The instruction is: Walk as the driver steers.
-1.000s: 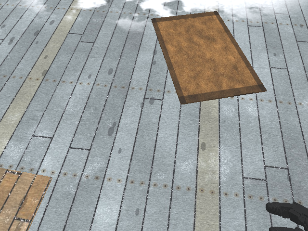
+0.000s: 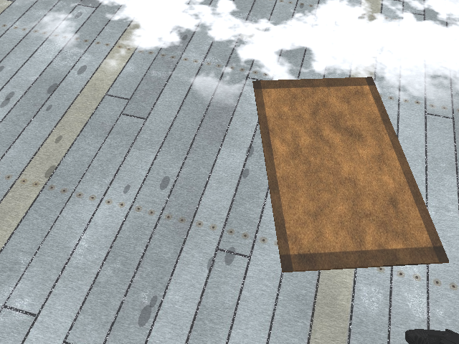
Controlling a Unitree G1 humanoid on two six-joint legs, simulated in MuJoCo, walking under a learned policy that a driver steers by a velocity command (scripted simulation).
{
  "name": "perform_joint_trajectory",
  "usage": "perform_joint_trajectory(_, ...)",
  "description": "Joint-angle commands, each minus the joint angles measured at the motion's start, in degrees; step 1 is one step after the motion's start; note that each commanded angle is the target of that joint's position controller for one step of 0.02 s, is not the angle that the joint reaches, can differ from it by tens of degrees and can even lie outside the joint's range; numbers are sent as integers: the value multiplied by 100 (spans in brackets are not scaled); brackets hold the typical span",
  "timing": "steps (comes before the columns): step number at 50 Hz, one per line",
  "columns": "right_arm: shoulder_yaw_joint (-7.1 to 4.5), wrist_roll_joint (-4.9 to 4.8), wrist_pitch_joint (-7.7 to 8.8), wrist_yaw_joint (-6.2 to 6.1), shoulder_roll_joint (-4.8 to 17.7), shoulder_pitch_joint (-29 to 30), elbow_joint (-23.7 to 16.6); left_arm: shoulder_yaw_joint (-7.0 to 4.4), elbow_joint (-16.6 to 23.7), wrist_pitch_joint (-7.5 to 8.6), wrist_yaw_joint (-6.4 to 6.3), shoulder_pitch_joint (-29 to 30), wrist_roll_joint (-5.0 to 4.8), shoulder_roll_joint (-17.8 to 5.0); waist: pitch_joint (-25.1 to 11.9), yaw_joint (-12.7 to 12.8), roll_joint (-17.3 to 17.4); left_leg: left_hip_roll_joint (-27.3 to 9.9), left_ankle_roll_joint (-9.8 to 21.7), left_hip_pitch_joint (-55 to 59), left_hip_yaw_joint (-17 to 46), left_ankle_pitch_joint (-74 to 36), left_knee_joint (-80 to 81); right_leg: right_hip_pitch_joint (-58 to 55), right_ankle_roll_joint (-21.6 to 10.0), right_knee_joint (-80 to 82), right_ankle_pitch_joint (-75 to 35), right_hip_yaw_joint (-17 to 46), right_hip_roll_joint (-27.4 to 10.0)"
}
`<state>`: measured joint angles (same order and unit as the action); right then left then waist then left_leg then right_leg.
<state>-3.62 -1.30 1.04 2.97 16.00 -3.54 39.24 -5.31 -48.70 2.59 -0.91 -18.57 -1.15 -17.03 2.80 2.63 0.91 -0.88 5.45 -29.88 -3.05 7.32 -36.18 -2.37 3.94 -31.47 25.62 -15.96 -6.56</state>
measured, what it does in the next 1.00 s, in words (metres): walks ahead, turning left: right foot, then left foot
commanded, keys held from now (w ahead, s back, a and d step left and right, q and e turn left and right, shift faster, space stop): w+q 0.50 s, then w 0.50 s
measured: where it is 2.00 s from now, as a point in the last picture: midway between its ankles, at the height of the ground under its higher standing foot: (179, 165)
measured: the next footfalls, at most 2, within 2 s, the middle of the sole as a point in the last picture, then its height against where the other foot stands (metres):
right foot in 0.48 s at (272, 342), level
left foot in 0.98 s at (156, 283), level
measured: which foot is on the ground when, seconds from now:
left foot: down 0.00-0.48, up 0.50-0.96, down 0.98-1.00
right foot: down 0.00-0.00, up 0.02-0.46, down 0.48-1.00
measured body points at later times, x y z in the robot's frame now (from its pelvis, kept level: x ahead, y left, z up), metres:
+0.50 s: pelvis +0.29 +0.00 +0.01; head +0.31 +0.00 +0.46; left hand +0.44 +0.29 -0.05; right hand +0.40 -0.28 -0.10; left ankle +0.12 +0.08 -0.70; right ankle +0.42 -0.09 -0.72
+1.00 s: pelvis +0.52 +0.11 +0.01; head +0.55 +0.13 +0.46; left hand +0.38 +0.36 -0.12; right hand +0.84 +0.01 -0.05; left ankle +0.58 +0.25 -0.72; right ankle +0.42 -0.09 -0.70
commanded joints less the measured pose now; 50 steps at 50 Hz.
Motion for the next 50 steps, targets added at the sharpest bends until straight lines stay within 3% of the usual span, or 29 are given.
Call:
perform_joint_trajectory(1,-618,-26,36,-132,2006,-1852,-14,127,856,267,-6,-78,164,-140,-2142,-588,1519,-1740,1955,5044,4925,1585,1691,4217,-85,-4677,874,1321,912)
perform_joint_trajectory(2,-443,-1,130,-73,1429,-1847,-78,15,932,433,66,585,-51,-694,-2000,-958,633,-1754,1642,4980,4775,1752,2119,4828,-232,-4929,634,2122,614)
perform_joint_trajectory(3,-372,23,206,-71,1183,-1714,-32,15,1023,523,94,864,-157,-734,-1327,-880,499,-1593,1416,4367,3958,1401,2073,5039,-393,-4659,150,2041,391)
perform_joint_trajectory(4,-327,5,252,-75,1046,-1435,-56,26,947,574,38,883,1,-653,-912,-642,28,-1291,1178,3563,3212,269,1907,4694,-440,-4124,-245,2062,140)
perform_joint_trajectory(5,-264,39,244,-106,840,-1092,-117,-19,905,543,-7,807,138,-684,-780,-392,49,-1135,1099,2942,2837,56,2027,4349,-416,-3670,-560,2080,-5)
perform_joint_trajectory(6,-238,114,253,-132,802,-897,-228,-42,891,476,3,728,136,-725,-711,-236,264,-1048,1133,2420,2765,-207,2169,3943,-379,-3478,-725,2139,-72)
perform_joint_trajectory(9,-257,71,290,-231,852,-922,-243,-9,907,311,15,774,199,-529,-564,-163,158,-803,1133,1850,2209,-832,2354,3703,-167,-2715,-1108,1978,31)
perform_joint_trajectory(12,-295,31,275,-338,977,-1223,-141,83,1094,299,36,1443,209,-320,-347,-393,202,-574,916,1673,1897,-792,2356,3709,-18,-1404,-2192,1949,229)
perform_joint_trajectory(14,-301,14,245,-372,985,-1361,-95,128,1182,328,89,1827,162,-249,-278,-552,346,-461,771,1574,1844,-397,2322,3446,0,-607,-2785,1936,412)
perform_joint_trajectory(18,-310,-34,183,-401,974,-1694,46,106,1334,416,199,2282,72,-401,-197,-705,422,-610,677,1822,2272,18,2006,3133,-77,136,-2967,2050,608)
perform_joint_trajectory(21,-325,-16,129,-431,958,-1681,45,27,1312,493,244,2074,56,-594,-243,-532,611,-744,552,2195,2734,-90,1505,2783,-267,389,-2337,2115,645)
perform_joint_trajectory(23,-259,4,107,-420,750,-1547,-32,-95,1096,545,197,1231,96,-776,-628,-72,628,-421,312,2057,2628,-566,718,1533,-540,725,-2235,1982,605)
perform_joint_trajectory(24,-134,75,124,-392,422,-1542,-128,-176,1015,560,149,442,193,-1043,-1356,275,158,-88,110,1454,2217,-78,-733,129,-887,607,-1918,2735,-226)
perform_joint_trajectory(25,-22,-50,176,-398,46,-2317,-282,-285,857,493,143,-147,275,-1540,-2081,-2,-1573,784,-331,-537,1411,2369,-2646,-1787,-1827,1008,-890,5245,-1562)
perform_joint_trajectory(26,-76,-138,198,-421,557,-2449,-170,-217,775,462,196,-193,109,-1151,-1912,45,-1648,360,-410,-1442,1425,2611,-3567,-1752,-1985,1403,577,6326,-1817)
perform_joint_trajectory(27,-169,-102,181,-424,917,-1890,-145,-94,837,438,191,48,81,-697,-1135,210,-994,147,-438,-1615,1430,2051,-3808,-1076,-1731,1539,650,5488,-1491)
perform_joint_trajectory(28,-173,-19,165,-428,902,-1490,-208,-26,843,394,191,313,136,-543,-699,164,-606,-19,-454,-1465,1224,1633,-3730,-395,-1541,1579,-38,4656,-1206)
perform_joint_trajectory(29,-171,55,183,-411,813,-1226,-289,24,797,367,196,479,168,-429,-372,85,-500,-133,-457,-1342,1204,1365,-3460,166,-1509,1693,-735,4128,-973)
perform_joint_trajectory(31,-144,49,208,-342,595,-1141,-317,79,698,403,203,436,207,-306,-198,-40,-626,-287,-409,-855,1129,1173,-2989,756,-1411,1854,-2012,3331,-629)
perform_joint_trajectory(32,-120,10,196,-320,456,-1270,-338,70,627,407,201,466,172,-381,-325,-198,-793,-305,-441,-844,1031,1149,-2738,715,-1530,1936,-2008,3256,-661)
perform_joint_trajectory(33,-106,44,178,-324,413,-1219,-311,69,586,422,203,444,131,-358,-324,-173,-597,-342,-447,-827,971,1051,-2598,771,-1558,2080,-2088,3092,-588)
perform_joint_trajectory(34,-63,42,179,-311,331,-1061,-421,29,527,431,191,436,111,-560,-244,-211,-741,-386,-498,-922,918,928,-2233,861,-1680,2177,-2277,3054,-731)
perform_joint_trajectory(37,33,91,230,-248,211,-547,-529,-8,407,377,167,351,52,-747,-181,-79,-513,-473,-565,-825,653,127,-1123,842,-1630,2308,-2637,2530,-604)
perform_joint_trajectory(42,73,21,311,-136,214,332,-734,2,116,273,155,-176,-27,-888,-45,240,-489,-269,-522,-340,375,-742,131,655,-1454,2245,-2861,2109,-585)
perform_joint_trajectory(45,37,2,331,-77,334,572,-864,-8,-50,177,141,-342,-60,-972,38,179,-581,-176,-327,-239,347,-383,512,208,-1343,2011,-3221,2141,-816)
perform_joint_trajectory(47,-67,45,342,-80,532,76,-746,-27,-87,114,109,-236,-81,-1081,-261,-220,-620,47,-118,690,149,-247,841,135,-1186,1337,-4535,1933,-752)
perform_joint_trajectory(48,-197,78,328,-118,752,-680,-497,6,-91,95,92,-230,-76,-1020,-731,-595,-529,183,43,1825,37,-352,975,375,-1051,458,-5158,1701,-514)
perform_joint_trajectory(49,-323,119,298,-186,1078,-1678,-275,106,31,114,73,-145,28,-825,-1438,-1034,-250,-459,330,3441,712,-455,741,1354,-835,-943,-4275,1496,-267)
perform_joint_trajectory(50,-435,180,260,-225,1694,-2140,-195,335,230,222,109,-683,129,-152,-2209,-836,1225,-1983,1249,5438,3323,209,1052,3658,-423,-3210,-1000,1314,663)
